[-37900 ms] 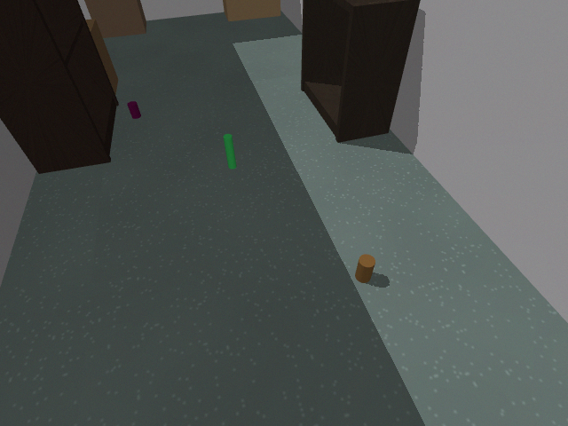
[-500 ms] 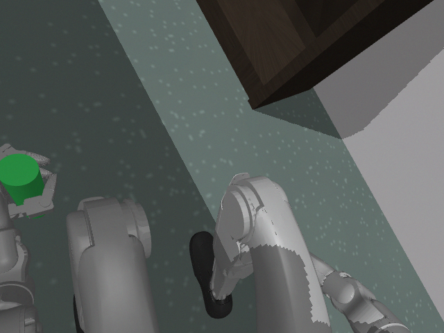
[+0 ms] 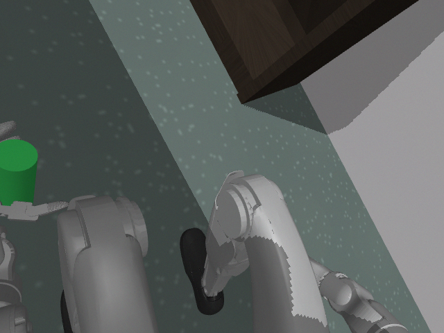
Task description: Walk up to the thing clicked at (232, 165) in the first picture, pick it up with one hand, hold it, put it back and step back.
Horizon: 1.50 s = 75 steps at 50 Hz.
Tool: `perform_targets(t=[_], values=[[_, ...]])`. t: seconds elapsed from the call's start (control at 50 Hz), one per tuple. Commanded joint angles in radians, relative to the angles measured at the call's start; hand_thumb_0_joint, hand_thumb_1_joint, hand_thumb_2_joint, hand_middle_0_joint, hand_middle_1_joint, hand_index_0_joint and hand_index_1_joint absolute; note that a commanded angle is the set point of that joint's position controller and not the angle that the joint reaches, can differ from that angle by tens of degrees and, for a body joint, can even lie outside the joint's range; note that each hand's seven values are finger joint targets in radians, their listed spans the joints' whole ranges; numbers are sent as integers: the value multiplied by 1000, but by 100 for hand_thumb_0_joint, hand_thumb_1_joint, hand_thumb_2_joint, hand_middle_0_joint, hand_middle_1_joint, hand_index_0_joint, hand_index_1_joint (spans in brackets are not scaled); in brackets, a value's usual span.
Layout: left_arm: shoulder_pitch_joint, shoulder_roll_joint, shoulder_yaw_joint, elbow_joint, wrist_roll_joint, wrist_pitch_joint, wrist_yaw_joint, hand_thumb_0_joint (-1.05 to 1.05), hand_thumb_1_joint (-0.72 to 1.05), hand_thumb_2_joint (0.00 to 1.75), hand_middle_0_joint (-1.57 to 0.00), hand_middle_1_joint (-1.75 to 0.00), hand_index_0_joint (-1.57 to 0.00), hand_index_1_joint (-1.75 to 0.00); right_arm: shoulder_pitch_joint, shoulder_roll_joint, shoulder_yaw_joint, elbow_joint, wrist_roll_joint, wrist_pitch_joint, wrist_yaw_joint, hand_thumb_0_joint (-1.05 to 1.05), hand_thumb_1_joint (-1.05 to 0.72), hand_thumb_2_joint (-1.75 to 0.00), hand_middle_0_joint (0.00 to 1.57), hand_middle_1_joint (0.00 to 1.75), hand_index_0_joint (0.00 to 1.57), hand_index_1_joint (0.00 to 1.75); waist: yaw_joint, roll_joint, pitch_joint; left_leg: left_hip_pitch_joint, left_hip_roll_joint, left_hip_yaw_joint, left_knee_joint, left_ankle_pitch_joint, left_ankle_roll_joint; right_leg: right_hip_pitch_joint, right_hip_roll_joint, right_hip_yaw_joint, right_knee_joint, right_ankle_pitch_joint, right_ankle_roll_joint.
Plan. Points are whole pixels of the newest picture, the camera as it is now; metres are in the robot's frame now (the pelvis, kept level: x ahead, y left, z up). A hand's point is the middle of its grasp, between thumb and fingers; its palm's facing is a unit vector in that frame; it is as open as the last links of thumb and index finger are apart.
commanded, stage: open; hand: left
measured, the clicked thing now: (16, 184) +0.38 +0.24 -0.18
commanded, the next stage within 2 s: withdraw in 0.16 s
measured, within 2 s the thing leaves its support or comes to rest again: rests again in 0.14 s
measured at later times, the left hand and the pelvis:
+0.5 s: hand out of the picture +0.38 +0.27 -0.13, palm faces +0.32 -0.95 -0.01, open 17.6 cm; pelvis +0.00 +0.00 +0.00, yaw +0 degrees
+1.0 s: hand out of the picture +0.34 +0.35 -0.01, palm faces +0.29 -0.89 -0.36, open 17.7 cm; pelvis +0.01 -0.01 +0.07, yaw +6 degrees
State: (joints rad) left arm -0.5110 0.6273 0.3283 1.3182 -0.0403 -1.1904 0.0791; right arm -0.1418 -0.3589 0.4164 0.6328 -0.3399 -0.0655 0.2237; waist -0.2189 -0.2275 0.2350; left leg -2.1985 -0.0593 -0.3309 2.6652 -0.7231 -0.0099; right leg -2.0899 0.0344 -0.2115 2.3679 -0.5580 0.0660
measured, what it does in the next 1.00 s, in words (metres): rises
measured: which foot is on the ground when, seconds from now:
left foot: down 0.00-1.00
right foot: down 0.00-1.00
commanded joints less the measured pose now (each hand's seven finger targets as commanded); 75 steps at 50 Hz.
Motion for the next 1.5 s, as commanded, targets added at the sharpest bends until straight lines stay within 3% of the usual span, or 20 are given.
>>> perform_targets(t=[0.0, 0.16, 0.26, 0.32, 0.42, 0.48, 0.6, 0.66, 0.72, 0.74, 0.8, 0.82, 0.86, 0.88, 0.96, 1.04, 1.12, 1.24, 1.32, 1.48], values=[[-186, 90, -6, -181, -7, -64, 9, 0, -61, 13, -32, -20, -30, -22, 15, -346, -126, -25, 3, 3, -14, 0, -92, -90, 20, 30, 20, 30, -81, 509, -583, 374, 52, 97, -394, 109, -29, 279, 36, -108, -134, 133, -79], [-207, 52, -65, -164, 6, -52, 12, 0, -61, 1, -12, -2, -10, -3, 14, -344, -132, -18, 7, 7, -10, 0, -91, -90, 20, 30, 20, 30, -97, 481, -541, 355, 54, 82, -401, 61, -27, 239, 33, -112, -134, 97, -77], [-195, 63, -53, -130, 4, -51, 14, 0, -61, 7, -7, -3, -6, -4, 0, -345, -128, -28, 9, 10, -9, 0, -89, -90, 20, 30, 20, 30, -88, 461, -510, 338, 54, 76, -409, 34, -27, 222, 35, -115, -136, 69, -78], [-145, 128, 11, -161, 9, -52, 13, 0, -61, 9, -6, -3, -5, -4, 1, -340, -125, -36, 7, 16, -12, 0, -89, -90, 20, 30, 20, 30, -44, 502, -563, 389, 58, 79, -416, 80, -34, 245, 35, -107, -128, 94, -80], [-105, 240, 122, -392, 0, -14, 3, 0, -60, 11, -5, -3, -4, -4, 15, -325, -153, -63, 19, 35, -29, 0, -90, -90, 20, 30, 20, 30, 18, 617, -706, 447, 63, 118, -443, 136, -34, 301, 30, -71, -133, 123, -88], [-90, 189, 83, -474, 4, 51, -29, 0, -57, 11, -6, -4, -5, -5, 39, -326, -193, -63, 41, 46, -38, 0, -91, -90, 20, 30, 20, 30, 8, 669, -713, 457, 67, 121, -489, 115, -37, 258, 20, -60, -131, 119, -93], [-44, 51, -25, -346, -46, 209, -154, 0, -61, 7, -7, -4, -6, -5, 97, -304, -226, -33, 113, 60, -62, 0, -90, -90, 20, 30, 20, 30, -34, 471, -570, 290, 57, 130, -480, 15, -3, 188, 18, -46, -182, 50, -81], [-235, 107, 7, -524, -94, 228, -209, 0, -61, 4, -6, -3, -7, -3, 110, -318, -262, -50, 139, 55, -76, 0, -89, -90, 20, 30, 20, 30, -18, 468, -631, 308, 54, 118, -490, -22, 7, 161, 11, -36, -185, 22, -83], [-195, 119, 43, -488, -107, 261, -250, 0, -53, 11, -5, -2, -3, -4, 125, -293, -275, -53, 161, 57, -85, 0, -87, -90, 20, 30, 20, 30, 24, 480, -706, 360, 54, 121, -515, -12, 4, 154, 6, -22, -173, 9, -91], [-133, 299, 113, -549, 72, 333, -190, 0, -57, 9, -7, -3, -4, -6, 140, -236, -316, -73, 192, 74, -97, 0, -93, -92, 20, 30, 20, 30, 141, 607, -861, 533, 63, 148, -607, 57, -10, 181, -8, 6, -203, 10, -98], [-99, 168, 83, -517, 58, 420, -162, 0, -60, 12, -7, -4, -3, -7, 169, -246, -368, -91, 228, 115, -110, 0, -94, -92, 20, 30, 20, 30, 102, 600, -815, 498, 70, 151, -687, -28, -10, 133, -7, 19, -232, -38, -98], [-112, 219, 131, -593, 67, 443, -149, 0, -61, 12, -7, -4, -3, -8, 184, -238, -376, -92, 235, 126, -117, 0, -95, -93, 20, 30, 20, 30, 128, 632, -856, 526, 68, 164, -701, -1, -12, 161, -9, 33, -242, -21, -100], [-135, 290, 160, -739, 86, 496, -133, 0, -61, 11, -8, -5, -5, -8, 209, -193, -383, -96, 266, 142, -128, 0, -98, -93, 20, 30, 20, 30, 183, 705, -928, 557, 66, 181, -740, 28, -14, 157, -9, 54, -240, -14, -108], [-38, 299, 183, -687, 92, 536, -125, 0, -61, 3, -4, -4, -4, -4, 221, -191, -400, -99, 277, 151, -135, 0, -90, -90, 20, 30, 20, 30, 191, 666, -920, 541, 62, 196, -736, 48, -7, 160, -8, 66, -255, 0, -109], [63, 165, 115, -789, 88, 672, -110, 0, -61, 0, -4, -3, -4, -3, 255, -159, -462, -124, 319, 168, -162, 0, -90, -90, 20, 30, 20, 30, 157, 511, -945, 532, 49, 235, -755, 105, 17, 238, -7, 101, -362, 28, -109], [200, -26, -41, -770, 82, 826, -103, 0, -61, 0, -5, -4, -5, -4, 279, -132, -488, -148, 352, 164, -184, 0, -90, -90, 20, 30, 20, 30, 115, 313, -903, 532, 48, 243, -816, 53, 38, 337, -6, 110, -512, -33, -96], [259, 9, -55, -1034, 77, 942, -77, 0, -61, 1, -5, -5, -5, -5, 299, -129, -514, -198, 378, 163, -214, 0, -90, -90, 20, 30, 20, 30, 165, 340, -1021, 717, 55, 247, -949, 44, 34, 486, -15, 136, -635, -42, -93], [353, 71, 15, -1144, 69, 1088, -3, 0, -58, 4, -5, -5, -5, -5, 288, -68, -494, -241, 403, 150, -280, 0, -90, -90, 20, 30, 20, 30, 191, 284, -956, 797, 56, 290, -1096, 67, 45, 752, -19, 192, -822, -47, -85], [460, -66, -72, -1102, 64, 1153, 26, 0, -56, 5, -5, -5, -5, -5, 287, -31, -479, -229, 402, 117, -315, 0, -90, -90, 20, 30, 20, 30, 176, 281, -842, 886, 56, 301, -1194, 136, 43, 839, -20, 197, -924, 20, -89], [613, -175, -154, -1129, 47, 1261, 66, 0, -52, 8, -5, -6, -5, -6, 339, -9, -469, -237, 395, 51, -345, 0, -90, -90, 20, 30, 20, 30, 175, 287, -748, 1144, 61, 313, -1392, 297, 31, 1084, -27, 196, -1150, 161, -88]])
